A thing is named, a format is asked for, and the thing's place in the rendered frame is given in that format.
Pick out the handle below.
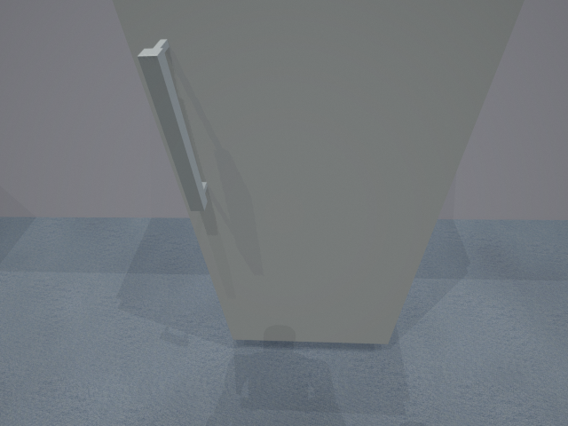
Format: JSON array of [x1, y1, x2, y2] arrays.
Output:
[[138, 39, 208, 211]]

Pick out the fridge door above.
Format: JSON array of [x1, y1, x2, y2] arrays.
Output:
[[113, 0, 524, 344]]

